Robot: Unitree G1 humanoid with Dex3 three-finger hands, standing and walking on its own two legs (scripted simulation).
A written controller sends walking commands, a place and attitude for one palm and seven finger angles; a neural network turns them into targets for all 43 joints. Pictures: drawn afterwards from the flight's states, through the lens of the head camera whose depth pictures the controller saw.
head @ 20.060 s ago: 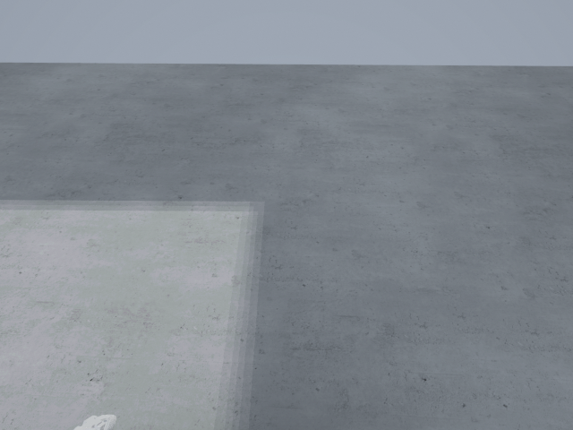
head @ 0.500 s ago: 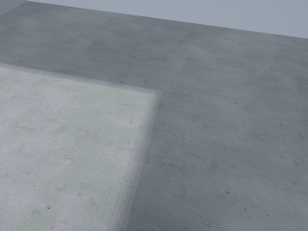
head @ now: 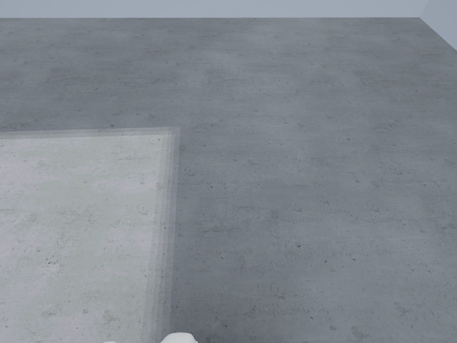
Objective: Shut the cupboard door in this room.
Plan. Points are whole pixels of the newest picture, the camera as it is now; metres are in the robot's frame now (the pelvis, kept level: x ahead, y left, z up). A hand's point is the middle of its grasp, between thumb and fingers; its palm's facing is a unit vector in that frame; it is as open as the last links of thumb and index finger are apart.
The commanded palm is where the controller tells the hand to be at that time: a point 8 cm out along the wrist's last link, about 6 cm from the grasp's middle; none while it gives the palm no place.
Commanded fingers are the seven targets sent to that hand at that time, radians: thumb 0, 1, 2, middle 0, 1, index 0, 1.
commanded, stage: turn or walk to find it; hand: left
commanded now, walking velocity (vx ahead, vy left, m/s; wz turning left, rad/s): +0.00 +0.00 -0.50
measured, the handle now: out of the picture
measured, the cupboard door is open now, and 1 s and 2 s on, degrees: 86 86 86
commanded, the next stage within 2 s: none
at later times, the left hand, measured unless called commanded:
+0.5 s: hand (145, 337) +0.14 +0.18 -0.16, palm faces -0.31 -0.93 -0.22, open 7.4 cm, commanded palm none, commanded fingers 0.00 0.90 0.90 -0.20 -0.30 -0.20 -0.30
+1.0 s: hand out of the picture +0.12 +0.18 -0.18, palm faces -0.44 -0.87 -0.21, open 7.4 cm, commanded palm none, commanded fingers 0.00 0.90 0.90 -0.20 -0.30 -0.20 -0.30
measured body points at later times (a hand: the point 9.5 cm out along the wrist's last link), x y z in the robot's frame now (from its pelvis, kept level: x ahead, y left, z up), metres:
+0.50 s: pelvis -0.02 +0.02 +0.00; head +0.02 +0.01 +0.45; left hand +0.16 +0.23 -0.14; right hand -0.08 -0.22 -0.15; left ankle +0.00 +0.13 -0.73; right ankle -0.07 -0.10 -0.71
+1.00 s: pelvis -0.03 +0.03 -0.01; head +0.02 +0.03 +0.44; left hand +0.15 +0.22 -0.16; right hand -0.06 -0.26 -0.13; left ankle +0.03 +0.12 -0.74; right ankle -0.06 -0.10 -0.73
